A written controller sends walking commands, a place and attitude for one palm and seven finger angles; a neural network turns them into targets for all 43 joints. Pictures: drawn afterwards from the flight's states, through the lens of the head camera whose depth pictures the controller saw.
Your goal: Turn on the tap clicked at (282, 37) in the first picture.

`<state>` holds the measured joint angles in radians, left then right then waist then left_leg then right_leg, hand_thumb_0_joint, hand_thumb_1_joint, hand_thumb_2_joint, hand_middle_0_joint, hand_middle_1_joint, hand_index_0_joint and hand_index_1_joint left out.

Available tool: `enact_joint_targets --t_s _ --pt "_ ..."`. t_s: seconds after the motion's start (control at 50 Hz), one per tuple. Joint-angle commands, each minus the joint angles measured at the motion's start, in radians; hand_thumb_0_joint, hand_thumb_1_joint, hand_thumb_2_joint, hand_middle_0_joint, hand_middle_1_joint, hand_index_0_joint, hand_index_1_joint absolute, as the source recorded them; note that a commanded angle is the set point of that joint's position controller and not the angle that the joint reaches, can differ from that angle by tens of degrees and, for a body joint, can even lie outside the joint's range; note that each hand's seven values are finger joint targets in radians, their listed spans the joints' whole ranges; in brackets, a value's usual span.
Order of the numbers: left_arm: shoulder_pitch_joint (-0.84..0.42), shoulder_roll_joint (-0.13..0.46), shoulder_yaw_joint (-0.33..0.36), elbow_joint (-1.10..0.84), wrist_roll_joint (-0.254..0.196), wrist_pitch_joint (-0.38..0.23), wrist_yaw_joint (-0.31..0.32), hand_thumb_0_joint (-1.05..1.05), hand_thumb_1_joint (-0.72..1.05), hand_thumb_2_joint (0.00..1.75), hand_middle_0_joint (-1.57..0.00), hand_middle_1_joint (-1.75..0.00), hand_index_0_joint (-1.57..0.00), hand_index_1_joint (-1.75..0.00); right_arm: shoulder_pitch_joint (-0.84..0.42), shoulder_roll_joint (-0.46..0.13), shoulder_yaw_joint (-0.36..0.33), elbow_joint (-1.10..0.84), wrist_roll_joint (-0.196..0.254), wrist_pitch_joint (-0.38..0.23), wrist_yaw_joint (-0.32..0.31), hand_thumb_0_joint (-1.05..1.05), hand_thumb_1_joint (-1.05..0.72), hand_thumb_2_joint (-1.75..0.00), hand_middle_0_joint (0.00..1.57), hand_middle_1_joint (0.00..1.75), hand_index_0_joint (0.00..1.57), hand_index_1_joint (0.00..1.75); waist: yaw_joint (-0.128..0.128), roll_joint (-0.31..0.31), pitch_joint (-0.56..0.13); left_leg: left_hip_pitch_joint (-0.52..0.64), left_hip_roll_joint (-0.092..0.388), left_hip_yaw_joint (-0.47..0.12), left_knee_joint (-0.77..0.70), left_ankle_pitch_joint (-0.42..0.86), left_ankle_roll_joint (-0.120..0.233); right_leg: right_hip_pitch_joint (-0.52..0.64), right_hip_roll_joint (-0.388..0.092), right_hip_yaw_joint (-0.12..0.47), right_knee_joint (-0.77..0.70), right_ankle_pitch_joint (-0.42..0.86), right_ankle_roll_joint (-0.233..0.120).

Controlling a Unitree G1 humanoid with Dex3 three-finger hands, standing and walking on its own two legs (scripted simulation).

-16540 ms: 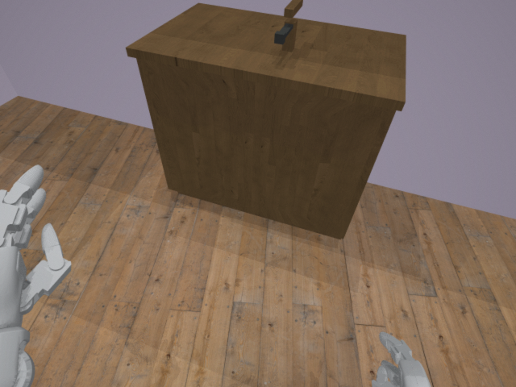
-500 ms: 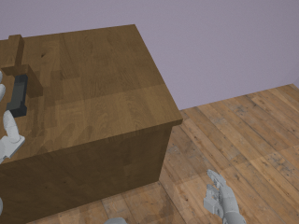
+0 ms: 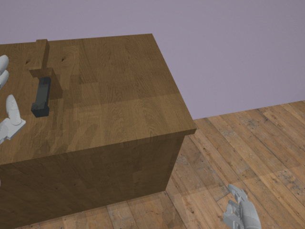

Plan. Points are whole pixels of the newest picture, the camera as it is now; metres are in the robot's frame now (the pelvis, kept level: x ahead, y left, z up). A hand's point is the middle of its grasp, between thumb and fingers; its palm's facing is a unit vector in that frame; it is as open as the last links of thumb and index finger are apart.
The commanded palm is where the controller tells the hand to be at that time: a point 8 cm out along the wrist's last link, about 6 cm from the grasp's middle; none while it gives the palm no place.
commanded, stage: come to a stop and stand still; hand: left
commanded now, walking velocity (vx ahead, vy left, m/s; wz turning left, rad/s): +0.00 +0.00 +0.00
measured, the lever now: (40, 109) +0.33 +0.33 +0.11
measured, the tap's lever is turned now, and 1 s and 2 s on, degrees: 0 0 0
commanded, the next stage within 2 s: look again from close up in 0.72 s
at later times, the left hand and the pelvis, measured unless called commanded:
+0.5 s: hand (15, 141) +0.22 +0.29 +0.17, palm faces +0.41 -0.84 -0.36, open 7.4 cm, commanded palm +0.16 +0.32 +0.17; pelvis +0.00 +0.04 +0.00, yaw -1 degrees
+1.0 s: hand (27, 133) +0.24 +0.29 +0.16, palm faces +0.39 -0.85 -0.37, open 7.4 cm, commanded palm +0.18 +0.31 +0.17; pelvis +0.02 +0.04 +0.00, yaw +0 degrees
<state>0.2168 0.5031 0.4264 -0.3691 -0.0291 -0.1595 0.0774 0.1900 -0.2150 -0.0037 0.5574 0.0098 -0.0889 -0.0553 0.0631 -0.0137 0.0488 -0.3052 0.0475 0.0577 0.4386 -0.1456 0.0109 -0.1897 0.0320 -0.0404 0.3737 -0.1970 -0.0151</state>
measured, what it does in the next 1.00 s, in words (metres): stands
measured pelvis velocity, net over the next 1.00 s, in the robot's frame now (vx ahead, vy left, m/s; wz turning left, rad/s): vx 0.02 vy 0.04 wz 0.00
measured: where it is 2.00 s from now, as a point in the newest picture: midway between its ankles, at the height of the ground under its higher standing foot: outside the picture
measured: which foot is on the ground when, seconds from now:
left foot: down 0.00-1.00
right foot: down 0.00-1.00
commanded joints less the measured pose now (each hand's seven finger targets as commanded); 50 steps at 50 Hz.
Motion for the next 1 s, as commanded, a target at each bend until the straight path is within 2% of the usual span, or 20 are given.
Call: enact_joint_targets --t_s 0.0,0.04,0.08,0.12,0.14,0.18,0.24,0.26,0.34,0.38,0.42,0.5,0.54,0.58,0.68,0.78,0.84,0.86,0.94,0.98 --pt "0.153 0.006 -0.007 -0.208 -0.03 -0.101 -0.014 0.0 0.9 0.9 -0.2 -0.3 -0.2 -0.3 -0.045 -0.119 -0.058 -0.175 0.017 -0.077 0.049 0.0 -0.9 -0.9 0.2 0.3 0.2 0.3 -0.004 0.101 -0.23 0.159 0.036 -0.022 0.001 0.091 0.018 0.009 -0.103 0.127 0.011 0.15 0.03" --pt "0.233 -0.02 -0.039 -0.251 -0.036 -0.1 -0.006 0.0 0.9 0.9 -0.2 -0.3 -0.2 -0.3 -0.077 -0.104 -0.044 -0.172 0.025 -0.085 0.059 0.0 -0.9 -0.9 0.2 0.3 0.2 0.3 -0.01 0.023 -0.182 0.135 0.03 -0.029 -0.018 -0.057 0.012 -0.029 -0.096 0.113 -0.033 0.005 0.014" --pt "0.199 0.048 0.018 -0.273 -0.023 -0.1 0.007 0.0 0.9 0.9 -0.2 -0.3 -0.2 -0.3 -0.071 -0.116 -0.045 -0.18 0.015 -0.09 0.044 0.0 -0.9 -0.9 0.2 0.3 0.2 0.3 -0.023 -0.071 -0.113 0.106 0.009 -0.03 -0.014 -0.199 0.006 -0.114 -0.1 0.134 -0.111 -0.214 -0.002" --pt "0.165 0.091 0.076 -0.264 -0.02 -0.11 0.016 0.0 0.9 0.9 -0.2 -0.3 -0.2 -0.3 -0.071 -0.112 -0.041 -0.177 0.007 -0.095 0.022 0.0 -0.9 -0.9 0.2 0.3 0.2 0.3 -0.034 -0.097 -0.063 0.114 -0.005 -0.036 -0.004 -0.231 0.006 -0.196 -0.106 0.152 -0.152 -0.346 -0.016" --pt "0.1 0.149 0.124 -0.314 -0.014 -0.117 0.028 0.0 0.9 0.9 -0.2 -0.3 -0.2 -0.3 -0.083 -0.121 -0.04 -0.165 0.005 -0.092 0.012 0.0 -0.9 -0.9 0.2 0.3 0.2 0.3 -0.037 -0.03 -0.064 0.134 0.002 -0.045 -0.023 -0.222 0.006 -0.206 -0.099 0.142 -0.134 -0.341 -0.018" --pt "0.064 0.098 0.098 -0.299 -0.013 -0.133 0.032 0.0 0.9 0.9 -0.2 -0.3 -0.2 -0.3 -0.07 -0.113 -0.036 -0.165 0.0 -0.102 0.003 0.0 -0.9 -0.9 0.2 0.3 0.2 0.3 -0.042 0.057 -0.067 0.087 0.028 -0.091 -0.101 -0.292 0.022 -0.131 -0.067 0.109 -0.071 -0.287 -0.008" --pt "0.006 0.101 0.098 -0.33 0.003 -0.151 0.035 0.0 0.9 0.9 -0.2 -0.3 -0.2 -0.3 -0.077 -0.114 -0.032 -0.154 0.003 -0.122 0.004 0.0 -0.9 -0.9 0.2 0.3 0.2 0.3 -0.036 0.181 -0.093 0.009 0.082 -0.15 -0.197 -0.422 0.045 0.0 -0.033 0.056 0.051 -0.166 0.003" --pt "0.012 0.091 0.096 -0.317 0.007 -0.154 0.037 0.0 0.9 0.9 -0.2 -0.3 -0.2 -0.3 -0.065 -0.116 -0.035 -0.15 0.001 -0.128 0.007 0.0 -0.9 -0.9 0.2 0.3 0.2 0.3 -0.034 0.179 -0.107 -0.021 0.097 -0.166 -0.212 -0.449 0.055 0.044 -0.03 0.044 0.084 -0.14 0.003" --pt "0.106 0.023 0.048 -0.304 0.009 -0.156 0.032 0.0 0.9 0.9 -0.2 -0.3 -0.2 -0.3 -0.056 -0.105 -0.032 -0.129 0.003 -0.154 0.031 0.0 -0.9 -0.9 0.2 0.3 0.2 0.3 -0.032 0.136 -0.138 0.022 0.089 -0.16 -0.176 -0.371 0.048 0.049 -0.04 0.049 0.049 -0.083 0.002" --pt "0.122 0.001 0.023 -0.299 0.012 -0.151 0.03 0.0 0.9 0.9 -0.2 -0.3 -0.2 -0.3 -0.041 -0.11 -0.035 -0.123 0.001 -0.151 0.039 0.0 -0.9 -0.9 0.2 0.3 0.2 0.3 -0.039 0.086 -0.11 0.01 0.079 -0.162 -0.165 -0.351 0.04 0.035 -0.041 0.058 0.019 -0.076 0.002" --pt "0.128 0.002 0.023 -0.276 0.016 -0.149 0.032 0.0 0.9 0.9 -0.2 -0.3 -0.2 -0.3 -0.04 -0.112 -0.039 -0.112 0.0 -0.147 0.041 0.0 -0.9 -0.9 0.2 0.3 0.2 0.3 -0.043 0.073 -0.094 0.033 0.065 -0.145 -0.141 -0.302 0.033 0.004 -0.046 0.071 -0.017 -0.063 0.0" --pt "0.091 0.007 0.021 -0.267 0.013 -0.141 0.034 0.0 0.9 0.9 -0.2 -0.3 -0.2 -0.3 -0.045 -0.11 -0.037 -0.108 -0.001 -0.13 0.035 0.0 -0.9 -0.9 0.2 0.3 0.2 0.3 -0.048 0.087 -0.113 0.092 0.053 -0.123 -0.117 -0.152 0.02 -0.003 -0.05 0.068 -0.017 0.003 -0.002" --pt "0.072 0.04 0.048 -0.301 0.013 -0.137 0.038 0.0 0.9 0.9 -0.2 -0.3 -0.2 -0.3 -0.06 -0.106 -0.032 -0.111 -0.001 -0.121 0.028 0.0 -0.9 -0.9 0.2 0.3 0.2 0.3 -0.046 0.095 -0.134 0.123 0.056 -0.123 -0.112 -0.081 0.016 0.006 -0.049 0.057 -0.002 0.039 0.0" --pt "0.067 0.017 0.024 -0.31 0.006 -0.133 0.035 0.0 0.9 0.9 -0.2 -0.3 -0.2 -0.3 -0.059 -0.104 -0.033 -0.122 -0.001 -0.114 0.028 0.0 -0.9 -0.9 0.2 0.3 0.2 0.3 -0.045 0.111 -0.141 0.127 0.059 -0.123 -0.109 -0.048 0.02 0.021 -0.05 0.053 0.008 0.053 0.0" --pt "0.095 0.025 0.035 -0.342 -0.003 -0.124 0.039 0.0 0.9 0.9 -0.2 -0.3 -0.2 -0.3 -0.066 -0.105 -0.034 -0.132 0.001 -0.101 0.028 0.0 -0.9 -0.9 0.2 0.3 0.2 0.3 -0.042 0.107 -0.165 0.153 0.05 -0.108 -0.078 0.042 0.02 0.04 -0.056 0.05 0.006 0.108 0.001" --pt "0.126 0.017 0.03 -0.336 -0.005 -0.113 0.042 0.0 0.9 0.9 -0.2 -0.3 -0.2 -0.3 -0.066 -0.107 -0.036 -0.135 0.002 -0.087 0.027 0.0 -0.9 -0.9 0.2 0.3 0.2 0.3 -0.042 0.124 -0.176 0.169 0.054 -0.104 -0.068 0.101 0.015 0.041 -0.057 0.044 0.014 0.125 0.002" --pt "0.136 0.039 0.054 -0.325 -0.004 -0.103 0.049 0.0 0.9 0.9 -0.2 -0.3 -0.2 -0.3 -0.074 -0.108 -0.036 -0.133 0.006 -0.077 0.022 0.0 -0.9 -0.9 0.2 0.3 0.2 0.3 -0.042 0.088 -0.179 0.177 0.049 -0.09 -0.046 0.133 0.016 0.044 -0.064 0.049 0.002 0.162 0.002" --pt "0.142 0.008 0.025 -0.307 -0.01 -0.102 0.044 0.0 0.9 0.9 -0.2 -0.3 -0.2 -0.3 -0.067 -0.109 -0.035 -0.131 0.004 -0.071 0.024 0.0 -0.9 -0.9 0.2 0.3 0.2 0.3 -0.044 0.084 -0.172 0.164 0.046 -0.091 -0.047 0.132 0.018 0.048 -0.064 0.045 0.0 0.16 0.003" --pt "0.122 0.035 0.041 -0.328 -0.008 -0.097 0.05 0.0 0.9 0.9 -0.2 -0.3 -0.2 -0.3 -0.082 -0.11 -0.036 -0.136 0.009 -0.068 0.018 0.0 -0.9 -0.9 0.2 0.3 0.2 0.3 -0.043 0.087 -0.163 0.162 0.045 -0.095 -0.062 0.075 0.016 0.044 -0.067 0.051 -0.003 0.134 0.002" --pt "0.131 0.016 0.024 -0.318 -0.011 -0.096 0.048 0.0 0.9 0.9 -0.2 -0.3 -0.2 -0.3 -0.075 -0.11 -0.038 -0.138 0.008 -0.065 0.018 0.0 -0.9 -0.9 0.2 0.3 0.2 0.3 -0.044 0.089 -0.163 0.152 0.043 -0.094 -0.063 0.051 0.023 0.053 -0.069 0.055 -0.007 0.132 0.001"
